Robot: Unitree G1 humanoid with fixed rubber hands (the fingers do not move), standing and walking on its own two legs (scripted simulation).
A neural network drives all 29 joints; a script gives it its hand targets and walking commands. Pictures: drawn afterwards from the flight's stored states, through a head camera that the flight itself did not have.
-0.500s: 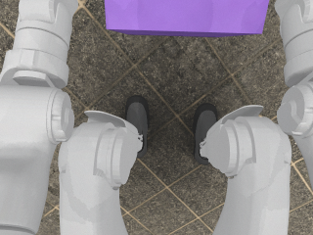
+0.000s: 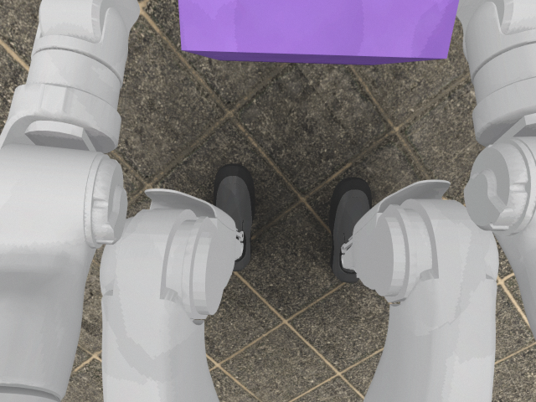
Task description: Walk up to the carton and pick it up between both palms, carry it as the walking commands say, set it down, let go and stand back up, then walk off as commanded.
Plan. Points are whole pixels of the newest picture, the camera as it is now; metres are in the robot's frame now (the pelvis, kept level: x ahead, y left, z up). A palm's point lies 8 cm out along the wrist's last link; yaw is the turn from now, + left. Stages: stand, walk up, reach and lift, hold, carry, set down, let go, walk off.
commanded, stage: reach and lift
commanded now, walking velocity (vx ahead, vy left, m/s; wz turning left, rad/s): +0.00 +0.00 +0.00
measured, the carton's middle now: out of the picture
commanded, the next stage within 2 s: none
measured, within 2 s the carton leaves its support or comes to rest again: leaves its support in 1.02 s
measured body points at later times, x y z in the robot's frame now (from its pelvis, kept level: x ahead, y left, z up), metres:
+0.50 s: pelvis +0.00 +0.00 +0.00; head +0.39 +0.00 +0.21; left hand +0.57 +0.16 -0.20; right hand +0.56 -0.18 -0.21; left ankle +0.14 +0.09 -0.34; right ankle +0.11 -0.12 -0.34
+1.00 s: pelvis +0.00 +0.00 +0.00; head +0.39 +0.00 +0.21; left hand +0.57 +0.16 -0.19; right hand +0.57 -0.17 -0.20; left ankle +0.14 +0.09 -0.34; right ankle +0.11 -0.12 -0.34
